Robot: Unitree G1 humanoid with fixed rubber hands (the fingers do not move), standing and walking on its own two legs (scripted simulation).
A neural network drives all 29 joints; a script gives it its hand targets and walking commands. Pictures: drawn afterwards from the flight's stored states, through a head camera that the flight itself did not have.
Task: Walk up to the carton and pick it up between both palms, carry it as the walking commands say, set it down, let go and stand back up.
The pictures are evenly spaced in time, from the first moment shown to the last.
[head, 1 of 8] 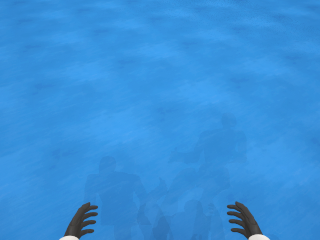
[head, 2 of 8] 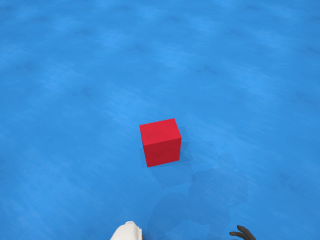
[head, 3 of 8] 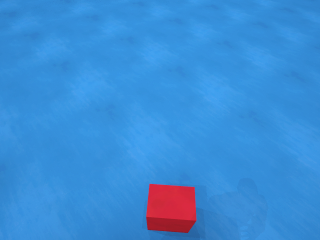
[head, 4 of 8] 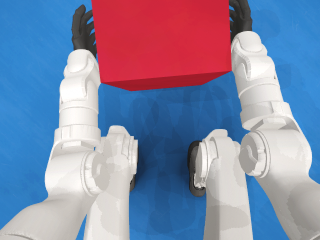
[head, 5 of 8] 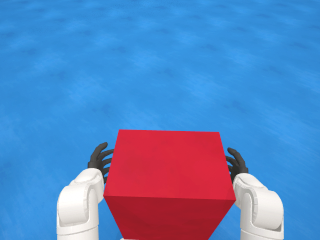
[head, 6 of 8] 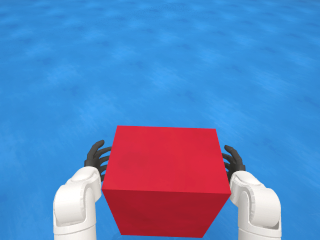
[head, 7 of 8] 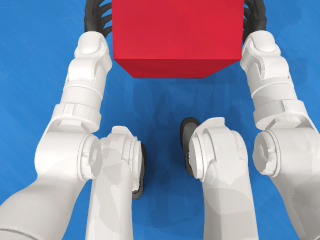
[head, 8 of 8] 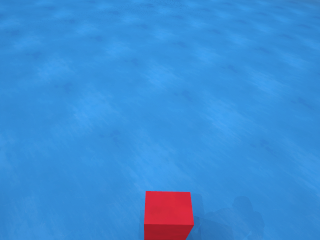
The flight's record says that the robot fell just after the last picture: no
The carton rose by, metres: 0.65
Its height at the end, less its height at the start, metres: +0.00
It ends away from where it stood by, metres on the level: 2.63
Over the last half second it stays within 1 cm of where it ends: yes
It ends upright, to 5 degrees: yes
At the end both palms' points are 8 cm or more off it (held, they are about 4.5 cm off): yes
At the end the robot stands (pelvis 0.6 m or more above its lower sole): yes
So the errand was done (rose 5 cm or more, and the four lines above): yes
